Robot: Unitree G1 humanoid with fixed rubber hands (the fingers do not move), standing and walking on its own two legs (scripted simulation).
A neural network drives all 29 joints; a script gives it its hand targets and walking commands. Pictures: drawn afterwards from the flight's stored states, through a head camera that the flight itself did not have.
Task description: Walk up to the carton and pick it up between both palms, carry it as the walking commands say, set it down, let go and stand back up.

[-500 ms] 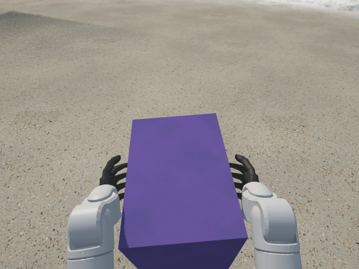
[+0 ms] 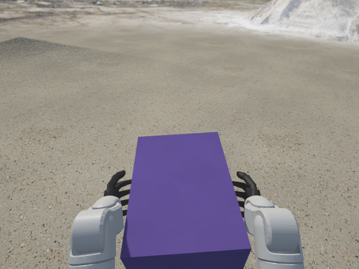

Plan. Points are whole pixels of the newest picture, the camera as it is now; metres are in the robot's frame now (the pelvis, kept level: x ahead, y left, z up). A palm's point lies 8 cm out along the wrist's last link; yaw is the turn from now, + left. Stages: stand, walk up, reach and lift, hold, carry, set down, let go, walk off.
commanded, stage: carry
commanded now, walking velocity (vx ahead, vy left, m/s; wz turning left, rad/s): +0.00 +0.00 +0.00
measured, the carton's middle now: (183, 215) +0.28 +0.00 +0.04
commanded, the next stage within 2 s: hold in 1.26 s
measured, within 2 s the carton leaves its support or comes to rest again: neither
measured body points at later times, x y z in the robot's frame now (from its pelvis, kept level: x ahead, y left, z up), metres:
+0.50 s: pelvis +0.00 +0.00 +0.00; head -0.03 +0.01 +0.45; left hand +0.27 +0.14 +0.08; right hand +0.26 -0.14 +0.09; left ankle +0.05 +0.12 -0.72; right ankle +0.05 -0.11 -0.72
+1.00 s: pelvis +0.00 +0.00 +0.00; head -0.03 +0.01 +0.45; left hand +0.28 +0.14 +0.09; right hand +0.27 -0.14 +0.09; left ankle +0.05 +0.12 -0.72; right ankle +0.05 -0.11 -0.72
